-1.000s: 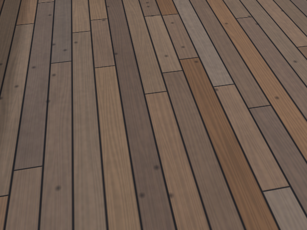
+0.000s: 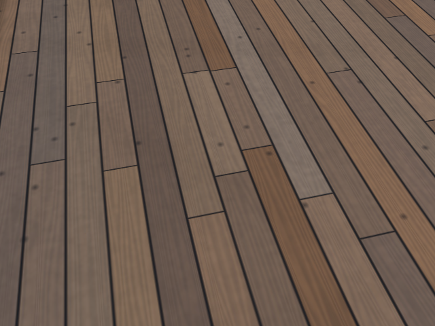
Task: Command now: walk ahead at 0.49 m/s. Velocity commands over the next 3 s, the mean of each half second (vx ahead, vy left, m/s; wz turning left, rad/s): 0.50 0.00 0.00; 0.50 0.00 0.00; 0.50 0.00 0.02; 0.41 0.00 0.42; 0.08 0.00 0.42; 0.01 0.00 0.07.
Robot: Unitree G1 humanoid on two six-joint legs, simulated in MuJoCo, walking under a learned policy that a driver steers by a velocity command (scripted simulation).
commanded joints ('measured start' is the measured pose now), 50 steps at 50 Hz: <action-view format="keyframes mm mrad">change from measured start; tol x32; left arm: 1 32 43 12 -42 12 5 7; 50 119 90 40 19 -7 -10 -4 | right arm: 1 -40 -135 -22 -57 2 -16 -19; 50 -143 -92 -35 -127 -4 -3 2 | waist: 1 46 73 56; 17 150 -232 -383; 38 101 -21 99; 45 -78 321 -424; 50 39 115 -47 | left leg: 1 -98 287 -221 -202 49 172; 13 187 348 -190 -3 191 84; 15 57 246 -100 377 378 30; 18 -622 106 -187 1063 -378 -28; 39 -536 176 -71 251 114 -28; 43 61 120 -35 240 80 57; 45 613 507 -798 56 -102 278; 50 23 334 -331 -92 27 133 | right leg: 1 -30 -44 5 -143 153 29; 12 53 46 -50 -612 143 -8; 15 561 49 -36 -633 128 -94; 17 1061 -287 675 -814 -57 -286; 23 489 -94 152 -968 183 -174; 42 731 -104 -26 -708 696 -99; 43 608 -47 -64 -486 671 -68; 45 10 195 -2 156 -348 19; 50 45 -23 22 65 -77 -17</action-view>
